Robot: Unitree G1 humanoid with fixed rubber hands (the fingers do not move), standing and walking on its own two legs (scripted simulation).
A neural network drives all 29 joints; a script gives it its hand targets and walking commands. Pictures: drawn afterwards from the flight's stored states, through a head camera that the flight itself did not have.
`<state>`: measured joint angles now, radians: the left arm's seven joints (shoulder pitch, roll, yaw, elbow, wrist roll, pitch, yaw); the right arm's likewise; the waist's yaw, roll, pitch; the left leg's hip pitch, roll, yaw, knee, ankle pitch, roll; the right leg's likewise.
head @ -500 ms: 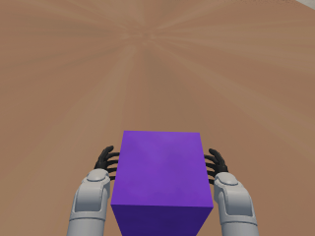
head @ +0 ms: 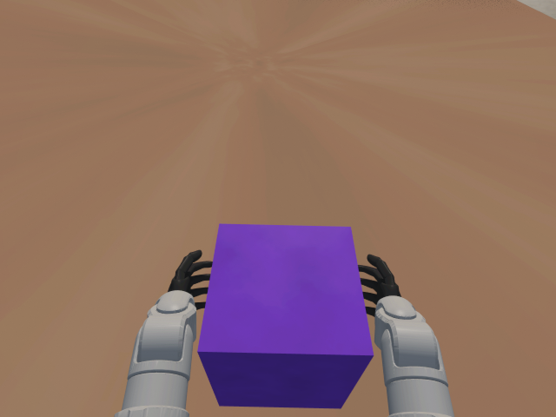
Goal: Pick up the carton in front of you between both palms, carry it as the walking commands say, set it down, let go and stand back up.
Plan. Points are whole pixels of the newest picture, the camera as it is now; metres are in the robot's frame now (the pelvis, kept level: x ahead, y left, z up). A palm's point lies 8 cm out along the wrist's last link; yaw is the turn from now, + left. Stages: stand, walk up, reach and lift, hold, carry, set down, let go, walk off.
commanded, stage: carry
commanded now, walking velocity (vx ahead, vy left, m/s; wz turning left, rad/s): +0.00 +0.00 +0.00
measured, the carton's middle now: (282, 319) +0.30 +0.00 -0.04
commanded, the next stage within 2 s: hold in 0.66 s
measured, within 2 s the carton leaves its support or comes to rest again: neither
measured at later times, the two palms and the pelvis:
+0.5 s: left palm (173, 307) +0.27 +0.16 +0.04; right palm (382, 312) +0.28 -0.14 +0.04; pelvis -0.01 +0.01 +0.00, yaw +0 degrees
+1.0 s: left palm (136, 339) +0.22 +0.19 +0.05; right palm (351, 297) +0.29 -0.10 +0.05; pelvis -0.02 -0.02 +0.01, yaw +13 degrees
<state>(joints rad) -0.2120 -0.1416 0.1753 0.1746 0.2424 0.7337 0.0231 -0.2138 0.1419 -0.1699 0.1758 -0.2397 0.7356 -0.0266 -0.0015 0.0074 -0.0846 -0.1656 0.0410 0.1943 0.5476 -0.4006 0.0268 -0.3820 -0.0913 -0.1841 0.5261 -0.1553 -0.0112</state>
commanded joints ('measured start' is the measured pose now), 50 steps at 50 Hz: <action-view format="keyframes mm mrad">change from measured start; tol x4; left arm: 1 -473 -904 -566 -70 -260 -41 -232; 33 -452 -898 -563 -74 -260 -32 -230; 34 -381 -923 -539 -4 -247 -55 -233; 36 -346 -878 -495 -26 -191 -100 -209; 43 -481 -927 -557 -18 -242 -112 -220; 50 -548 -934 -527 68 -241 -94 -274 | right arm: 1 -469 906 564 -71 258 -41 233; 33 -451 897 559 -73 259 -32 231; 34 -353 904 546 -113 258 -39 232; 36 -407 859 563 -163 252 -60 237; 41 -445 883 591 -106 261 -86 248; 50 -448 931 487 40 188 -76 243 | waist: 1 -2 -3 -215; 33 -3 3 -233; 34 -7 155 -78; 36 25 47 -152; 43 -17 51 -166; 50 -42 38 -80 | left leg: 1 -58 121 -101 -123 236 3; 33 -61 121 -101 -98 302 7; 34 -188 -33 -337 -222 577 18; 36 -73 -55 -342 -183 708 1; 37 0 -70 -331 -196 646 -7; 39 78 -77 -327 -191 673 -22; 40 96 -80 -324 -206 602 -27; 43 70 -79 -317 -214 573 -51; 50 -69 -100 -295 -262 283 -41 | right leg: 1 186 -77 94 -37 175 -13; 33 174 -76 75 -26 195 -4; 34 534 218 198 -24 296 -15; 36 503 186 258 -70 367 -14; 41 413 221 229 -109 234 20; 50 489 211 222 -155 108 11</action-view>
